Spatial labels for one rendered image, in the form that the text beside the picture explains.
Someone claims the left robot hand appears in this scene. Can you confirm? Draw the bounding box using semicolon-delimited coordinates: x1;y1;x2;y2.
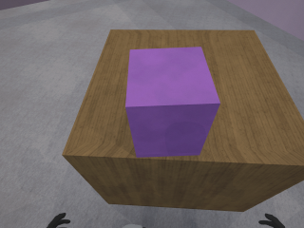
47;213;70;228

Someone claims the carton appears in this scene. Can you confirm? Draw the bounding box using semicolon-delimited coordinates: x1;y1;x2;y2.
125;47;220;158

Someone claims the right robot hand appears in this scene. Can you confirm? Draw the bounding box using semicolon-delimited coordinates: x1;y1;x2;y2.
258;213;285;228

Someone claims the pedestal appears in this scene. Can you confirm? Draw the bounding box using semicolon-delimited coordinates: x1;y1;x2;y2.
62;29;304;212

